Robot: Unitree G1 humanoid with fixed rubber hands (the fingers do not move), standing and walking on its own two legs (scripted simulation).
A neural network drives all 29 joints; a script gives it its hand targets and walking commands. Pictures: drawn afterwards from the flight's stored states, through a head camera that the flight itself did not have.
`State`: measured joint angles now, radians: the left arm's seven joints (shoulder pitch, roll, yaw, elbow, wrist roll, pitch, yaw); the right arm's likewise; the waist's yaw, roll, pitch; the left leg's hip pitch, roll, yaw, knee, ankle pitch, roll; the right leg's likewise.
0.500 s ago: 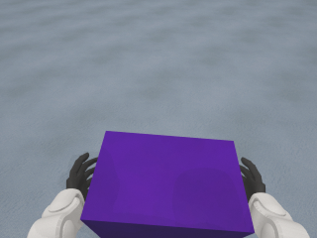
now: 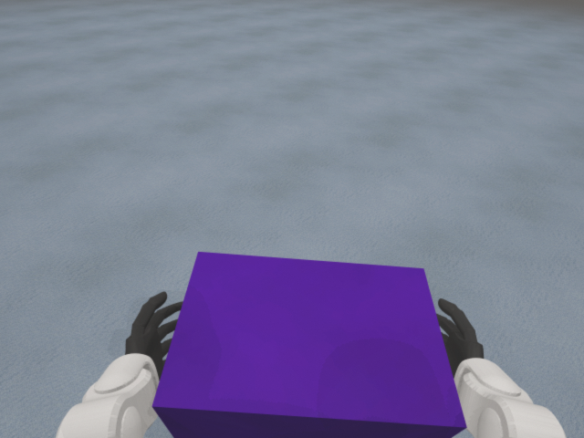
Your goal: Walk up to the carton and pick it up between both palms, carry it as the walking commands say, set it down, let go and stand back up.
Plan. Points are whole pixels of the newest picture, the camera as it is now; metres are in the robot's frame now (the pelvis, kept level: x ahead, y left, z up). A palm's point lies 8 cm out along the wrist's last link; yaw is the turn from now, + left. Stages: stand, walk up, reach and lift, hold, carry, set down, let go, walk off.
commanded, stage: carry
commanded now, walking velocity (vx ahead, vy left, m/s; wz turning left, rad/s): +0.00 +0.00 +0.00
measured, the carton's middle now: (300, 375) +0.24 +0.00 +0.02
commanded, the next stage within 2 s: none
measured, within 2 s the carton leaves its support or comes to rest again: neither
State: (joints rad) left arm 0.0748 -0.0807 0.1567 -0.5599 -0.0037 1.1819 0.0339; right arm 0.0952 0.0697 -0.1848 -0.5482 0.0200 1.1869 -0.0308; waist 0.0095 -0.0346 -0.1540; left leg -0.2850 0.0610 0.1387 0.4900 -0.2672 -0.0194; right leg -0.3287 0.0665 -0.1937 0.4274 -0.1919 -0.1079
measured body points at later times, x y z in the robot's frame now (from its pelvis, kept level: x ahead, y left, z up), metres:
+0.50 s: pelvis -0.01 -0.05 +0.01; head -0.02 -0.05 +0.46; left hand +0.23 +0.12 +0.09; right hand +0.21 -0.24 +0.08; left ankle -0.01 +0.12 -0.73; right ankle +0.02 -0.05 -0.72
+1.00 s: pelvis +0.00 -0.03 +0.00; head -0.01 -0.03 +0.45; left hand +0.24 +0.15 +0.09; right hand +0.24 -0.22 +0.09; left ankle -0.01 +0.08 -0.74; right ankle -0.01 -0.13 -0.74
